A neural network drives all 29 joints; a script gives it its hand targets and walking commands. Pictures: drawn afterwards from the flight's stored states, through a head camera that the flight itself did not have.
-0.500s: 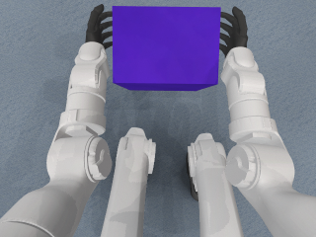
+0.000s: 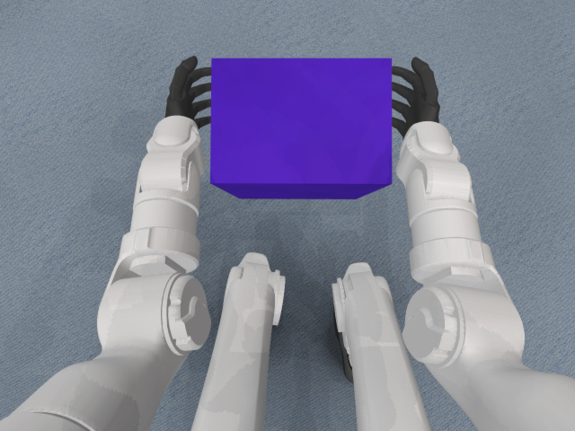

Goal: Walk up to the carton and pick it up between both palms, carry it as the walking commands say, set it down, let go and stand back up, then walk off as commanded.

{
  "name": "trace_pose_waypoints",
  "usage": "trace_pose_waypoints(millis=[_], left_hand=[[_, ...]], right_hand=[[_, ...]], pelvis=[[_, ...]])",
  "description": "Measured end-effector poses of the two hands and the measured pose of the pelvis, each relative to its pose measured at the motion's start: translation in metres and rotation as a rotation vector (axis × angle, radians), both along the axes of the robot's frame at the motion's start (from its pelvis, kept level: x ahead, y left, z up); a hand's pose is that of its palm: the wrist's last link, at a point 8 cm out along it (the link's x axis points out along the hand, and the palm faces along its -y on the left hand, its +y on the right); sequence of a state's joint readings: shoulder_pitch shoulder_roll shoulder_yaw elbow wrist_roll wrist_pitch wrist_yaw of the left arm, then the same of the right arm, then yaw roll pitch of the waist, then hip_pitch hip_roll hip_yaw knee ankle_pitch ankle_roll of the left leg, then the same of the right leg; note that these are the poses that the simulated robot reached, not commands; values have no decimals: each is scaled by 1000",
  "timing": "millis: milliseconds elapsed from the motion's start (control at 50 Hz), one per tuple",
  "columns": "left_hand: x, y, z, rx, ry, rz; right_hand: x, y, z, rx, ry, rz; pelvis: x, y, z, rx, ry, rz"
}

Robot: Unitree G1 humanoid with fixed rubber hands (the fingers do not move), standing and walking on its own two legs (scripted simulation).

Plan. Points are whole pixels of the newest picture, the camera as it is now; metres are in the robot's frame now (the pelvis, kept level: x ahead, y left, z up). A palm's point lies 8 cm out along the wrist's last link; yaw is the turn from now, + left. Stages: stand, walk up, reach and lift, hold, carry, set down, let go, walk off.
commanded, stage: reach and lift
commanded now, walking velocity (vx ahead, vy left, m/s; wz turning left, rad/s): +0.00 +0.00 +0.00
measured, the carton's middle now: (299, 143) +0.48 +0.04 -0.14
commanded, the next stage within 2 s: none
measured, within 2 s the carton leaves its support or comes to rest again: neither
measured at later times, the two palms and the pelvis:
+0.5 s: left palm (166, 110) +0.46 +0.19 +0.00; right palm (451, 113) +0.47 -0.11 +0.01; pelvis +0.02 +0.00 +0.06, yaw +1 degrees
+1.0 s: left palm (140, 94) +0.44 +0.18 +0.08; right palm (501, 100) +0.45 -0.12 +0.09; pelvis +0.04 +0.00 +0.13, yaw +2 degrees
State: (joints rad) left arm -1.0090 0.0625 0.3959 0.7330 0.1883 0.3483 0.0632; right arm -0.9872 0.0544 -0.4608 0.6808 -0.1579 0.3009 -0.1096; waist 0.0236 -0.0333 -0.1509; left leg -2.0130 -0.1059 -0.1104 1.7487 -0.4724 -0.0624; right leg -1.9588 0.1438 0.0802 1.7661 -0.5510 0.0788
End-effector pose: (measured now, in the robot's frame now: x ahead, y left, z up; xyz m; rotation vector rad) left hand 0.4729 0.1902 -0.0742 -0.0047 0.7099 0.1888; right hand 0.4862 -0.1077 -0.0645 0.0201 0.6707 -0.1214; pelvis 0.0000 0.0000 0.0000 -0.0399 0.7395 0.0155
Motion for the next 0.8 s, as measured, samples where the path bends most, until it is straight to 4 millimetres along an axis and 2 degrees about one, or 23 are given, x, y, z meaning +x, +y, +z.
trace_pose_waypoints(millis=[800], left_hand=[[-29,-8,121,-7,-1,0]], right_hand=[[-29,-8,123,1,-1,-6]], pelvis=[[32,2,106,9,-127,18]])
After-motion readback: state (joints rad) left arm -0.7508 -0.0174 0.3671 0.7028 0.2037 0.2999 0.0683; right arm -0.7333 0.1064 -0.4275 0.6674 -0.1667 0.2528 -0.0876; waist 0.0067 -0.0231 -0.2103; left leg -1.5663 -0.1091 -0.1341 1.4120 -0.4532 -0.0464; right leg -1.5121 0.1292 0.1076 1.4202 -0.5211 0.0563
